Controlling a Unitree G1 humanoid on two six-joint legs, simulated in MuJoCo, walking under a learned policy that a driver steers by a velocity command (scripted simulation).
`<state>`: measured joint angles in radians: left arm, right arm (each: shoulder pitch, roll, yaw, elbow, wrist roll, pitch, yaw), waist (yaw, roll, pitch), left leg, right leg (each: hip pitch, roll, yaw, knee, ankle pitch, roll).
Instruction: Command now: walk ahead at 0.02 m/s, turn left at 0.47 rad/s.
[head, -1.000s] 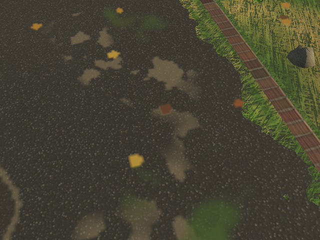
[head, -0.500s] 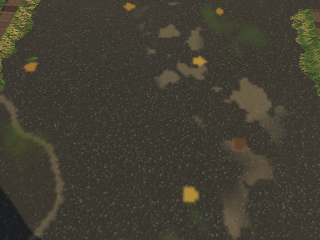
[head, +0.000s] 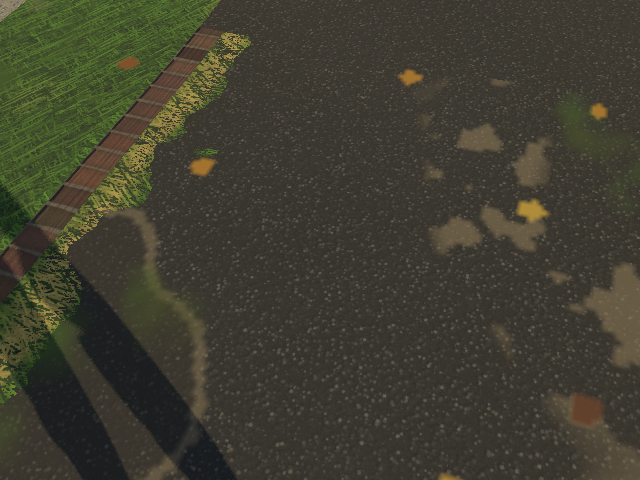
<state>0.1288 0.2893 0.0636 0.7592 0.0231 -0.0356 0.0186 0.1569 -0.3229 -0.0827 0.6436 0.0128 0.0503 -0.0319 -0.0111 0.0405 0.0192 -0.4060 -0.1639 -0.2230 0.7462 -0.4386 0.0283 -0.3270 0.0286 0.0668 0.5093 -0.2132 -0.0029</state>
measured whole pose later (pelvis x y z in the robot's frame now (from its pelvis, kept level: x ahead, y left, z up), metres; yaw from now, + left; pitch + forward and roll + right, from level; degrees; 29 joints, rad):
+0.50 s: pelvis +0.01 +0.03 +0.00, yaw +4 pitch -1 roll +0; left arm 0.20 0.28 0.03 0.83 0.02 -0.01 0.01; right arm 0.18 -0.22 -0.02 0.72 -0.02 0.01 -0.01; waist 0.03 -0.03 0.02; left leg -0.19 -0.03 -0.05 0.51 -0.30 0.02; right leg -0.22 -0.06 0.03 0.48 -0.24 0.07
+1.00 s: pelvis +0.02 +0.03 +0.00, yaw +4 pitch -1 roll +0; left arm 0.21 0.26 0.04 0.99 0.00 0.00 0.04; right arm 0.22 -0.24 -0.03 0.91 0.00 0.01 -0.02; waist 0.02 0.00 0.03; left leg -0.16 -0.03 -0.04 0.49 -0.30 0.02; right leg -0.19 -0.06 0.03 0.47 -0.25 0.07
